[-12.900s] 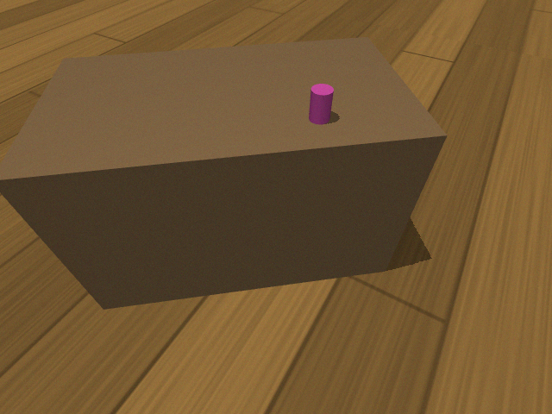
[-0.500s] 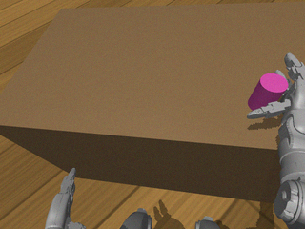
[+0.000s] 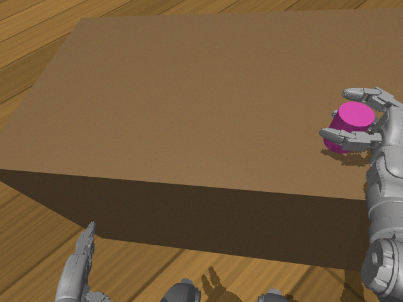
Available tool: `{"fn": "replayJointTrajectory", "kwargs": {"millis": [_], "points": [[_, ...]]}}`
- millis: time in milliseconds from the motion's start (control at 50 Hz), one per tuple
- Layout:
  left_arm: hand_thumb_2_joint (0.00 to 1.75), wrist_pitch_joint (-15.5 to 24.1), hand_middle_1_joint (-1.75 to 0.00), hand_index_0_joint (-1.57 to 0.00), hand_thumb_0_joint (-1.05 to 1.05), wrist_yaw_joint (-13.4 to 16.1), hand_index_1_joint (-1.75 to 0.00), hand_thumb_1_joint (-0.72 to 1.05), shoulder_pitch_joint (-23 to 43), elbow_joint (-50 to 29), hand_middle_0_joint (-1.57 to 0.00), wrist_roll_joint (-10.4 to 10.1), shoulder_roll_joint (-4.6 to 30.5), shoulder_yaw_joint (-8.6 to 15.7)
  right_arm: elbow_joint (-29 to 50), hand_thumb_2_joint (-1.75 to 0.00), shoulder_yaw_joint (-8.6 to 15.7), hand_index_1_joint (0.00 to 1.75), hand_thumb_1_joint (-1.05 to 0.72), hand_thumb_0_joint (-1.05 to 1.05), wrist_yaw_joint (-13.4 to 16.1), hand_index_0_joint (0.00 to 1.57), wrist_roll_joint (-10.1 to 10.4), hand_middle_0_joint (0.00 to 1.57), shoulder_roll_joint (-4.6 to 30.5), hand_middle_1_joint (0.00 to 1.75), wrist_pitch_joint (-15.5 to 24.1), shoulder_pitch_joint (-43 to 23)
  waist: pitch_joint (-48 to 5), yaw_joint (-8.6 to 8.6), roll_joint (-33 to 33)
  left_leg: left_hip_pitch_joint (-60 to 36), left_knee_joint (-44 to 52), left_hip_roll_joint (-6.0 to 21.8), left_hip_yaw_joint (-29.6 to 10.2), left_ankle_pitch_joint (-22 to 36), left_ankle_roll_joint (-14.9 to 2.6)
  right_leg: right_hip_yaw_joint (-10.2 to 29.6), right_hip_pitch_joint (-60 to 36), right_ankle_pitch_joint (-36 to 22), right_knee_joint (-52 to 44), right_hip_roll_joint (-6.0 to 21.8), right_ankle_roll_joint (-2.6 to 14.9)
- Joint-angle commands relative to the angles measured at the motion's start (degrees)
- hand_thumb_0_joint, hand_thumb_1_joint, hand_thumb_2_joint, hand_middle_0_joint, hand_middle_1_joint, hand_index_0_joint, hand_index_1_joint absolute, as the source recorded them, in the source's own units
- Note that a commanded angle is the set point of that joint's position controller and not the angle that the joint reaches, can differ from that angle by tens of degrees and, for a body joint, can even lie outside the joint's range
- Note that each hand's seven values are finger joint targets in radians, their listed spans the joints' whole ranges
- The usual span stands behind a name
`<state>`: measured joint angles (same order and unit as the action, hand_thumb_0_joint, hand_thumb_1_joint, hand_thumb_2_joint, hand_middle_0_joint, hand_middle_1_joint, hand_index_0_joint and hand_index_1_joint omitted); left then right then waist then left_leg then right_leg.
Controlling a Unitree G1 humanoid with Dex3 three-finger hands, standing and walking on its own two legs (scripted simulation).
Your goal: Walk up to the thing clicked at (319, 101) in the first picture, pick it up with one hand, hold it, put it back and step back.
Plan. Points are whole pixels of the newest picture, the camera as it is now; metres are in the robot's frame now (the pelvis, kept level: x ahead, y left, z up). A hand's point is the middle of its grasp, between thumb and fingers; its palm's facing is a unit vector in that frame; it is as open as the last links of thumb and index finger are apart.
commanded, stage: close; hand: right
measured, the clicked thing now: (346, 128) +0.48 -0.21 +0.04
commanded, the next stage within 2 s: settle in 0.02 s
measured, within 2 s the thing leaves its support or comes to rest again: leaves its support in 0.30 s
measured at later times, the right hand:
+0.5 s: hand (358, 109) +0.48 -0.21 +0.10, palm faces +0.17 +0.99 -0.01, open 6.1 cm
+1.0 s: hand (362, 95) +0.48 -0.21 +0.13, palm faces +0.16 +0.99 +0.00, open 5.2 cm
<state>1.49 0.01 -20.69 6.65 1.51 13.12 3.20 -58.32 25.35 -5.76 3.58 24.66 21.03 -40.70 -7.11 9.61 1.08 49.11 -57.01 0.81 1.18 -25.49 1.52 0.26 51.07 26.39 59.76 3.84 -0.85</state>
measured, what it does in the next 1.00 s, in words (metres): stands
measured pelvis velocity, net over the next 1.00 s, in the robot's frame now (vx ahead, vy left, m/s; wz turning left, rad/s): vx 0.01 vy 0.01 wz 0.00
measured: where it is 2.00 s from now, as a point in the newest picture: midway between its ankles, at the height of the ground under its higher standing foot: outside the picture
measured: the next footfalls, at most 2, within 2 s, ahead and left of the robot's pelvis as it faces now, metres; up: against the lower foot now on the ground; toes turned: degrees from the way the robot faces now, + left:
none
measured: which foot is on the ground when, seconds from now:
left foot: down 0.00-1.00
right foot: down 0.00-1.00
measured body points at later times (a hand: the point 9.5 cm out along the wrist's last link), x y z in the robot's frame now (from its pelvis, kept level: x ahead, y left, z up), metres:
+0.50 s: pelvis +0.00 +0.00 +0.01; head +0.08 -0.02 +0.45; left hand +0.15 +0.27 -0.02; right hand +0.46 -0.26 +0.10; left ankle +0.02 +0.14 -0.67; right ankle +0.02 -0.13 -0.67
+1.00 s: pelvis +0.01 +0.01 +0.03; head +0.08 -0.01 +0.47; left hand +0.16 +0.27 -0.01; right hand +0.47 -0.26 +0.13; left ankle +0.02 +0.14 -0.67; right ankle +0.02 -0.13 -0.67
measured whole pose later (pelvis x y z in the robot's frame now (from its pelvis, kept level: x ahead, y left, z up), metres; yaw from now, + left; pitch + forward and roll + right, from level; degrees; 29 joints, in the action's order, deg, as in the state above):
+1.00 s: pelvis +0.01 +0.01 +0.03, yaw +0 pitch +14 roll +1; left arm 2.9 1.3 -19.6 14.3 0.2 13.7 3.2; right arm -57.3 23.1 -6.7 5.2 24.4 14.2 -43.5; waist -5.8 7.3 0.2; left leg 39.8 -48.7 1.1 0.6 -22.6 1.2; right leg -0.7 40.9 22.9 50.1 3.4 -1.2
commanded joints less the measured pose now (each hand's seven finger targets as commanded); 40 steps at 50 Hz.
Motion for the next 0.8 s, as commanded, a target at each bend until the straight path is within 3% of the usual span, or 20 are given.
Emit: {"fn": "replayJointTrajectory", "kwargs": {"millis": [0,40,80,140,200,220,280,320,380,420,480,500,520,540,600,620,640,700,760,780], "points": [[0.03,3.02,-0.05,-0.06,0.00,0.76,-0.04,-0.52,-2.44,-10.94,-0.05,0.25,9.85,5.87,10.84,-0.81,0.46,1.04,-0.16,0.00,-0.58,1.21,0.12,1.21,13.57,1.04,3.56,-25.57,-27.10,1.74,-8.22,-9.55,6.53,-2.18,0.23,19.02,-1.96,0.34,-19.83,-18.13,-6.32,-1.97,1.60],[0.03,2.79,-0.06,-0.06,0.00,0.12,-0.04,-0.52,-4.65,-7.10,-0.05,0.29,7.89,4.21,5.00,-0.93,-1.38,1.14,-0.25,0.00,-1.75,1.28,1.05,1.27,8.32,1.14,2.21,-20.11,-20.92,0.24,-8.83,-6.40,6.05,-2.39,0.87,16.01,-2.36,0.63,-16.48,-16.83,-7.31,-2.11,0.96],[0.02,3.19,-0.06,-0.06,0.00,0.31,-0.04,-0.51,-1.74,-10.24,-0.05,0.10,9.34,5.25,12.62,-0.98,2.50,1.19,-0.28,0.00,-1.26,1.30,1.12,1.30,14.99,1.19,3.30,-23.46,-27.23,-0.69,-9.12,-7.70,5.46,-2.58,1.04,17.40,-2.31,1.24,-19.64,-20.48,-6.61,-1.63,0.77],[0.05,2.81,-0.06,-0.06,0.00,0.55,-0.06,-0.55,-2.93,-9.43,-0.06,0.20,12.43,8.70,12.89,-1.17,1.16,1.30,-0.37,0.00,-1.47,1.30,0.97,1.28,13.62,1.30,2.63,-23.38,-28.01,-0.19,-9.05,-8.63,5.37,-2.69,1.23,18.80,-2.35,1.15,-21.02,-21.94,-6.73,-1.73,0.75],[0.06,3.16,-0.05,-0.05,0.00,0.72,-0.06,-0.56,2.34,-12.82,-0.06,-0.38,11.01,6.51,14.80,-1.21,0.75,1.33,-0.39,0.00,-1.10,1.30,1.38,1.28,13.08,1.33,2.48,-25.72,-29.58,-0.57,-7.06,-10.74,6.31,-2.78,1.56,17.87,-2.25,1.62,-20.96,-20.26,-8.11,-1.66,0.89],[0.06,3.02,-0.05,-0.05,0.00,0.88,-0.06,-0.56,2.12,-12.80,-0.06,-0.38,11.14,6.23,18.05,-1.22,2.13,1.35,-0.37,0.00,-0.54,1.33,1.29,1.31,16.38,1.35,2.85,-28.84,-29.97,-1.60,-8.47,-11.97,7.03,-2.63,1.07,17.11,-2.30,1.07,-21.35,-18.63,-8.52,-1.86,0.87],[0.05,2.66,-0.06,-0.06,0.00,0.59,-0.06,-0.55,-2.29,-6.08,-0.06,-0.42,7.19,2.99,9.66,-1.20,-1.18,1.35,-0.35,0.00,-0.60,1.34,1.27,1.32,10.76,1.34,1.40,-23.11,-20.93,-1.28,-8.01,-9.41,8.72,-2.73,0.92,14.17,-2.22,0.45,-18.34,-14.18,-10.15,-2.23,1.10],[0.05,3.16,-0.05,-0.06,0.00,1.46,-0.05,-0.54,0.84,-9.32,-0.06,-0.46,9.71,5.12,20.98,-1.20,2.20,1.35,-0.30,0.00,0.62,1.35,1.11,1.33,18.58,1.35,2.78,-32.62,-28.64,-1.55,-10.05,-12.45,8.90,-2.38,0.15,16.00,-2.17,0.20,-22.40,-15.66,-9.87,-2.18,1.11],[0.05,3.04,-0.06,-0.06,0.00,1.08,-0.06,-0.55,-3.10,-4.09,-0.06,-0.45,8.41,4.49,8.81,-1.19,-2.22,1.34,-0.32,0.00,-0.63,1.35,1.60,1.32,9.14,1.34,0.35,-22.06,-20.44,-0.30,-6.37,-10.49,9.54,-2.61,0.93,16.36,-2.09,0.29,-20.01,-16.15,-10.53,-2.39,1.19],[0.06,3.46,-0.06,-0.06,0.00,1.47,-0.06,-0.55,1.55,-10.07,-0.06,-0.63,9.27,3.85,18.99,-1.16,1.55,1.33,-0.33,0.00,-0.16,1.36,1.16,1.34,17.63,1.33,1.37,-29.43,-28.87,-1.76,-8.33,-14.47,9.30,-2.31,0.45,20.75,-1.98,0.03,-24.41,-21.78,-10.05,-2.23,1.04],[0.06,2.88,-0.06,-0.05,0.00,1.04,-0.06,-0.55,-3.30,-2.93,-0.05,-0.70,8.42,4.29,7.87,-1.17,-3.04,1.34,-0.35,0.00,-1.54,1.37,2.08,1.35,8.08,1.34,-1.33,-22.34,-19.22,-0.64,-6.56,-11.89,10.21,-2.35,0.92,18.96,-2.04,0.00,-21.00,-19.60,-11.16,-2.46,1.14],[0.06,3.26,-0.06,-0.05,0.00,1.02,-0.06,-0.55,-1.66,-3.57,-0.06,-1.04,8.27,4.12,7.29,-1.16,-1.59,1.32,-0.36,0.00,-1.61,1.36,2.43,1.34,8.79,1.32,-1.79,-21.49,-19.29,-0.91,-4.53,-11.94,10.60,-2.32,0.87,18.93,-1.77,0.13,-20.28,-19.29,-11.19,-2.43,1.46],[0.05,3.59,-0.05,-0.05,0.00,1.69,-0.06,-0.55,1.92,-7.61,-0.06,-1.16,12.07,7.11,19.42,-1.17,2.74,1.33,-0.38,0.00,-0.87,1.37,2.27,1.35,18.34,1.33,-0.31,-29.26,-27.00,-1.67,-6.69,-14.69,10.57,-2.05,0.41,19.85,-1.76,0.23,-23.86,-20.25,-11.27,-2.15,1.33],[0.06,3.73,-0.05,-0.05,0.00,1.74,-0.06,-0.55,2.56,-7.99,-0.05,-0.90,11.68,6.49,17.29,-1.18,1.62,1.35,-0.37,0.00,-0.77,1.38,1.42,1.36,18.24,1.35,-0.49,-29.98,-29.26,-1.60,-8.15,-15.88,10.67,-2.08,0.36,21.07,-1.69,-0.10,-26.07,-21.59,-11.13,-2.26,1.33],[0.06,3.65,-0.05,-0.05,0.00,1.40,-0.06,-0.56,-1.32,-3.31,-0.05,-1.39,9.03,4.82,9.40,-1.19,-1.50,1.35,-0.41,0.00,-1.74,1.37,2.92,1.36,9.73,1.35,-2.25,-23.98,-20.06,-0.74,-3.33,-14.60,11.83,-2.38,0.95,19.97,-1.64,0.02,-22.15,-19.51,-12.07,-2.46,1.52],[0.06,3.92,-0.05,-0.05,0.00,1.37,-0.06,-0.56,0.74,-4.77,-0.05,-1.57,7.83,3.18,10.01,-1.17,-0.98,1.33,-0.42,0.00,-1.67,1.37,2.84,1.36,11.00,1.33,-2.18,-23.99,-21.03,-1.33,-3.39,-15.88,12.37,-2.14,0.66,20.06,-1.46,-0.24,-22.25,-19.28,-12.33,-2.59,1.69],[0.06,4.10,-0.05,-0.05,0.00,1.75,-0.05,-0.55,2.97,-7.42,-0.05,-1.44,9.96,4.65,17.58,-1.20,1.58,1.35,-0.41,0.00,-0.97,1.38,2.24,1.36,17.43,1.35,-1.06,-30.49,-26.12,-2.01,-4.60,-17.32,12.25,-1.86,-0.03,20.78,-1.33,-0.36,-23.47,-19.46,-12.03,-2.56,1.83],[0.05,3.91,-0.05,-0.05,0.00,1.32,-0.05,-0.55,-0.67,-2.66,-0.05,-1.11,7.37,3.02,11.09,-1.23,-2.21,1.38,-0.42,0.00,-1.39,1.38,2.35,1.36,10.46,1.38,-1.98,-26.98,-20.06,-1.26,-4.80,-16.17,12.95,-1.86,-0.01,19.47,-1.53,-0.85,-21.96,-17.61,-12.86,-2.91,1.73],[0.05,4.18,-0.05,-0.05,0.00,1.83,-0.05,-0.55,1.56,-3.70,-0.05,-1.11,9.64,4.66,18.10,-1.24,1.20,1.38,-0.44,0.00,-0.77,1.37,1.98,1.35,18.01,1.38,-1.16,-31.26,-25.66,-2.38,-7.29,-18.33,12.93,-1.65,-0.44,21.04,-1.52,-0.98,-25.07,-19.49,-13.15,-2.89,1.53],[0.05,4.32,-0.05,-0.05,0.00,1.69,-0.05,-0.54,1.85,-4.83,-0.05,-1.09,8.96,3.85,16.68,-1.26,-0.14,1.39,-0.43,0.00,-0.85,1.37,1.99,1.35,15.72,1.39,-1.61,-30.53,-25.43,-2.40,-6.53,-19.22,13.15,-1.67,-0.40,21.14,-1.50,-1.04,-24.77,-19.29,-13.34,-3.02,1.59]]}}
